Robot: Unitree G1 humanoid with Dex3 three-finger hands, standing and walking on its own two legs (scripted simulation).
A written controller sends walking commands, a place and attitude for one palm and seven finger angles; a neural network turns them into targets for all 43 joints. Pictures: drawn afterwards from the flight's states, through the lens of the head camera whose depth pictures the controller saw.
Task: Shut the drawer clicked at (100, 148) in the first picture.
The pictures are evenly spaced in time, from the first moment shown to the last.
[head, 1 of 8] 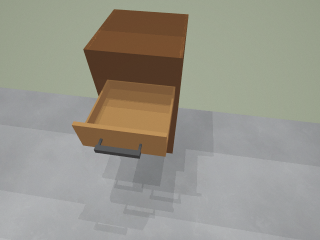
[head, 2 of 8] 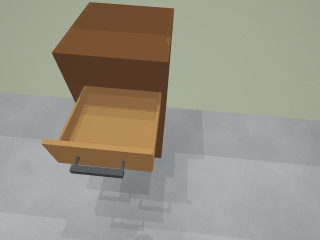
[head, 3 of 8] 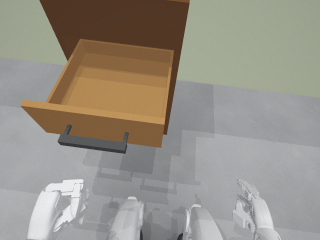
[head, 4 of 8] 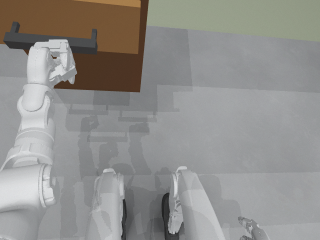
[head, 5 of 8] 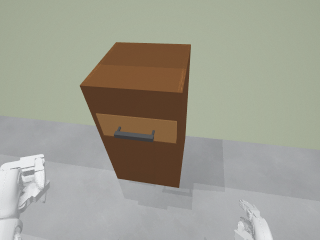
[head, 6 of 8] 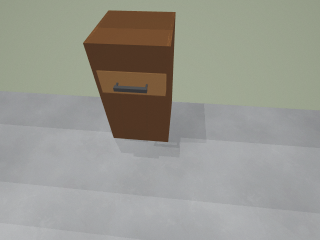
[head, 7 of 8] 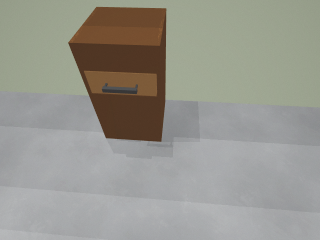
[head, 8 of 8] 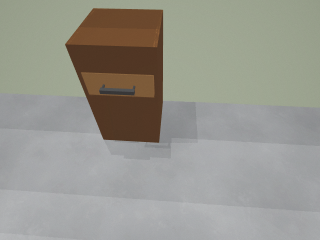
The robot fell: no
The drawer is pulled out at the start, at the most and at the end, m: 0.30 0.30 0.00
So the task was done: yes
